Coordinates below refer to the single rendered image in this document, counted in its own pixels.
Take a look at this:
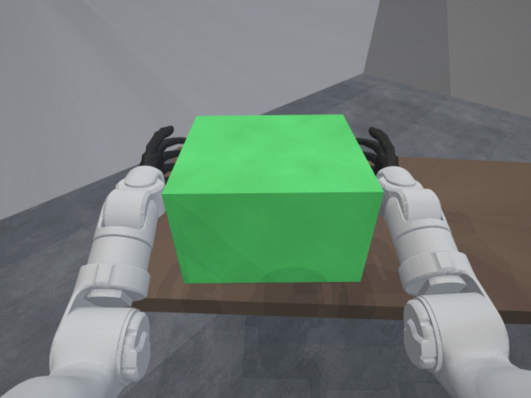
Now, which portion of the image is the table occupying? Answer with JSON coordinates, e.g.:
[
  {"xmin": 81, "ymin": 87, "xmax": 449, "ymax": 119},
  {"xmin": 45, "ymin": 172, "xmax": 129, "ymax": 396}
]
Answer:
[{"xmin": 127, "ymin": 147, "xmax": 531, "ymax": 324}]

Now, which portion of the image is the carton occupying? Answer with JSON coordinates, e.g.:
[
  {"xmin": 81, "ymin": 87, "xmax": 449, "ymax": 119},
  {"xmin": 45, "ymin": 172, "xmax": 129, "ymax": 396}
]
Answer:
[{"xmin": 162, "ymin": 114, "xmax": 384, "ymax": 284}]

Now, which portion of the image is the robot left hand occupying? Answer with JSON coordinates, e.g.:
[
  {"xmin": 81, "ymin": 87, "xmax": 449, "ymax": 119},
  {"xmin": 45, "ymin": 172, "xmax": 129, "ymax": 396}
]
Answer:
[{"xmin": 139, "ymin": 125, "xmax": 186, "ymax": 186}]

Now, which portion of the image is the right robot forearm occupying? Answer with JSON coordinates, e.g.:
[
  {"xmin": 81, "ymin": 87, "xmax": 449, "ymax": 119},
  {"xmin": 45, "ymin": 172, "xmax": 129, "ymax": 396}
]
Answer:
[{"xmin": 376, "ymin": 166, "xmax": 509, "ymax": 357}]

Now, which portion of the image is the left robot forearm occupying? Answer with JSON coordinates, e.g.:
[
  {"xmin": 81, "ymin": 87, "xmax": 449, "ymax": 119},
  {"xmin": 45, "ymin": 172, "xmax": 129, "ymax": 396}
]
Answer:
[{"xmin": 49, "ymin": 166, "xmax": 166, "ymax": 373}]

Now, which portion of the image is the robot left upper arm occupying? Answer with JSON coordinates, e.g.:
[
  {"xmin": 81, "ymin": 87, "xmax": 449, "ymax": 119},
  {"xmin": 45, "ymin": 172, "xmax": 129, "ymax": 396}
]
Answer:
[{"xmin": 0, "ymin": 307, "xmax": 150, "ymax": 398}]

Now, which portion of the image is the robot right hand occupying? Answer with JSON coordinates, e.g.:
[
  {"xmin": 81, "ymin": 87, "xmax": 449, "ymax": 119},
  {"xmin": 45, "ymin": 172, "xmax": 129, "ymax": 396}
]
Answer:
[{"xmin": 356, "ymin": 127, "xmax": 399, "ymax": 176}]

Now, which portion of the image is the robot right upper arm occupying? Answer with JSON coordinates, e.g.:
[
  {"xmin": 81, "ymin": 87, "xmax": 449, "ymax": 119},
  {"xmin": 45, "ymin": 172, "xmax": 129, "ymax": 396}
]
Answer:
[{"xmin": 403, "ymin": 293, "xmax": 531, "ymax": 398}]

